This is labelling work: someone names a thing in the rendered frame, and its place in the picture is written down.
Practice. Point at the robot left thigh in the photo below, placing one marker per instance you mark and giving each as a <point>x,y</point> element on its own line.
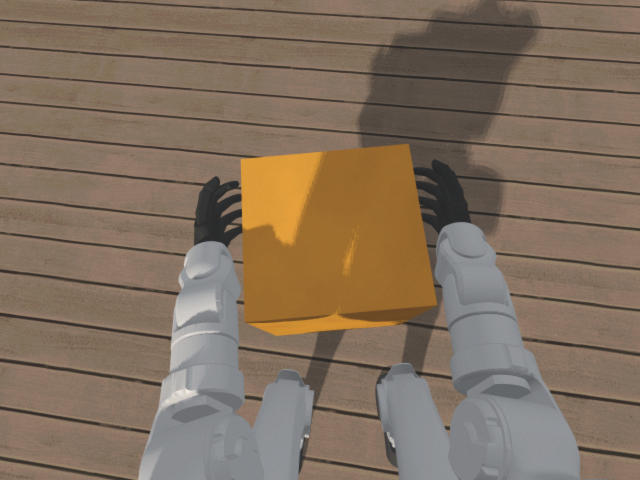
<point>284,419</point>

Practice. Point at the robot right upper arm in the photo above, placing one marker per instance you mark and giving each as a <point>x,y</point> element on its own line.
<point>500,438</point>

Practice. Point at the left robot foot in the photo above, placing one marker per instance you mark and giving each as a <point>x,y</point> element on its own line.
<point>301,455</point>

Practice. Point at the right robot hand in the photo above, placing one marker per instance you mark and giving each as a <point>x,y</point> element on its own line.
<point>451,206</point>

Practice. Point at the left robot hand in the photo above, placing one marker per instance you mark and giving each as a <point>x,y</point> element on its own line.
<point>208,225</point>

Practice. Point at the robot right forearm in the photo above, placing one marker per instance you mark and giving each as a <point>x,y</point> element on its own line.
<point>488,352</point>

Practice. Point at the robot left upper arm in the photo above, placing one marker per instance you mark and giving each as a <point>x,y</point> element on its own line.
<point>220,446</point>

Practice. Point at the carton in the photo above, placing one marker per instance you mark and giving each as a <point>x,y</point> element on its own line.
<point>333,240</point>

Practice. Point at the robot left forearm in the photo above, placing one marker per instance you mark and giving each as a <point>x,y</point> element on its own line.
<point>204,375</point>

